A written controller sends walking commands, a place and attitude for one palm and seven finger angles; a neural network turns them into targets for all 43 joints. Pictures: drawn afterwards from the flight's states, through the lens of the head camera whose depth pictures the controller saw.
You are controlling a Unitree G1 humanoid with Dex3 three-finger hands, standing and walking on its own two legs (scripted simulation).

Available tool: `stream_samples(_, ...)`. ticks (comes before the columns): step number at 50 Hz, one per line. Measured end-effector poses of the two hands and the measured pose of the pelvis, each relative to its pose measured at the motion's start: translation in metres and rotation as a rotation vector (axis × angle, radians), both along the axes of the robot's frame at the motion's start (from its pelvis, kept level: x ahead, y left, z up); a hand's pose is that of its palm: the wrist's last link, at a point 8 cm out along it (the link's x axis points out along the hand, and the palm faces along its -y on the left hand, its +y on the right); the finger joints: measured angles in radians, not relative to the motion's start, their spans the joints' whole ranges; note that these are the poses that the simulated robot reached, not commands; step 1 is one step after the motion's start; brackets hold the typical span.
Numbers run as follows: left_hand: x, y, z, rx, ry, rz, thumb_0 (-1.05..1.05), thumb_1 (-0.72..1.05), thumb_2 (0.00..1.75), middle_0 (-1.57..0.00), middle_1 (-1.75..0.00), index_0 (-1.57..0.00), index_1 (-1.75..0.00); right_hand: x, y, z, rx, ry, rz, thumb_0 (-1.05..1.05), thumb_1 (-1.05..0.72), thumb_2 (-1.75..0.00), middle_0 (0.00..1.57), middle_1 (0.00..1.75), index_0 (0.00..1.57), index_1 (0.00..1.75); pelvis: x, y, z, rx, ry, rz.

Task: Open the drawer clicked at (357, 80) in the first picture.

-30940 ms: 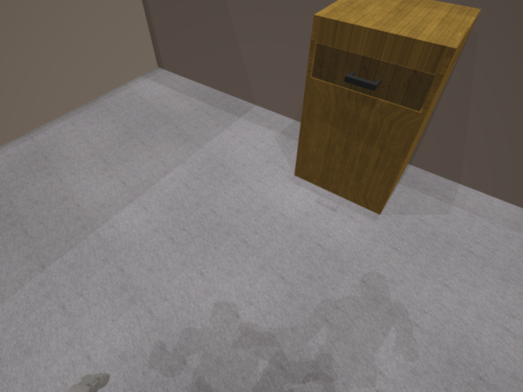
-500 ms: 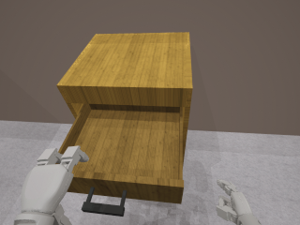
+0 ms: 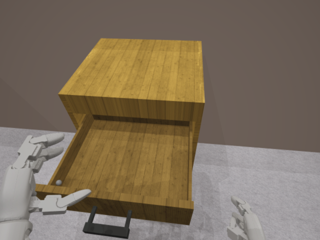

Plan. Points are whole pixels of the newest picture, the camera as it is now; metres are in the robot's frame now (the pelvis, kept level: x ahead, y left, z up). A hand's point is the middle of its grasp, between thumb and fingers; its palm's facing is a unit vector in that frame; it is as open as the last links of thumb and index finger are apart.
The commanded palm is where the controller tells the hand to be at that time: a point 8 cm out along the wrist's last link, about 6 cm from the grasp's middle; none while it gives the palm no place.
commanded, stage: draw the hand back to the body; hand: left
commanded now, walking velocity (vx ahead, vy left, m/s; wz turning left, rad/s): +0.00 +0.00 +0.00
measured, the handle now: (109, 221) +0.19 +0.17 -0.10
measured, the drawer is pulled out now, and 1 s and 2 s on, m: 0.30 0.30 0.30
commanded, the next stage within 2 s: step back with the hand held close in 0.58 s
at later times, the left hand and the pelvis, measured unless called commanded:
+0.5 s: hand (48, 184) +0.17 +0.22 +0.16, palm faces +0.39 -0.83 -0.40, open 7.8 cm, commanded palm +0.12 +0.26 +0.18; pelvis -0.01 -0.02 +0.00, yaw +0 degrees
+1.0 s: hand (42, 196) +0.16 +0.23 +0.15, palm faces +0.26 -0.82 -0.51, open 7.4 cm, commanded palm +0.09 +0.28 +0.18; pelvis -0.04 +0.00 +0.00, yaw +1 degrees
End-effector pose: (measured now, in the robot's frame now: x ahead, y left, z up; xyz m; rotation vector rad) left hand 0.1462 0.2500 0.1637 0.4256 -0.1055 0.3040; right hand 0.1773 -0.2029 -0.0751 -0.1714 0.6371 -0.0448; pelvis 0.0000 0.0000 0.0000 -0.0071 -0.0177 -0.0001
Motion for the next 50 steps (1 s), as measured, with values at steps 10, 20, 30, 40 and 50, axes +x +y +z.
stream_samples(10, -0.008, 0.007, 0.010, 0.042, 0.005, 0.044, 0.00, 0.29, 0.63, -0.26, -0.69, -0.26, -0.70, 0.011, -0.014, 0.004, -0.021, -0.008, -0.008, 0.01, -0.91, -0.90, 0.20, 0.30, 0.20, 0.30, 0.001, -0.006, 0.003, 0.001, 0.001, 0.004)
stream_samples(20, -0.010, 0.015, 0.018, 0.042, -0.047, 0.105, 0.00, 0.63, 0.78, -0.23, -0.47, -0.23, -0.48, 0.015, -0.019, 0.007, -0.011, -0.020, -0.006, 0.01, -0.91, -0.90, 0.20, 0.30, 0.20, 0.30, -0.004, -0.013, 0.004, 0.004, -0.015, 0.008)
stream_samples(30, -0.016, 0.006, 0.013, 0.035, -0.015, 0.077, 0.01, 0.85, 0.87, -0.22, -0.33, -0.22, -0.34, 0.005, -0.024, 0.005, -0.014, -0.001, -0.014, 0.01, -0.91, -0.90, 0.20, 0.30, 0.20, 0.30, -0.008, -0.018, 0.005, 0.004, -0.022, 0.005)
stream_samples(40, -0.016, 0.014, 0.029, 0.110, -0.065, 0.078, 0.01, 0.89, 0.89, -0.21, -0.30, -0.21, -0.31, -0.008, -0.029, 0.000, -0.016, 0.050, -0.020, 0.01, -0.91, -0.90, 0.20, 0.30, 0.20, 0.30, -0.018, -0.018, 0.005, -0.006, 0.003, 0.020)
stream_samples(50, -0.024, 0.015, 0.007, 0.118, 0.066, -0.023, 0.01, 0.89, 0.89, -0.21, -0.30, -0.21, -0.31, -0.035, -0.040, -0.004, -0.068, 0.145, -0.107, 0.01, -0.91, -0.89, 0.20, 0.30, 0.20, 0.30, -0.035, -0.004, 0.003, -0.004, 0.056, 0.011)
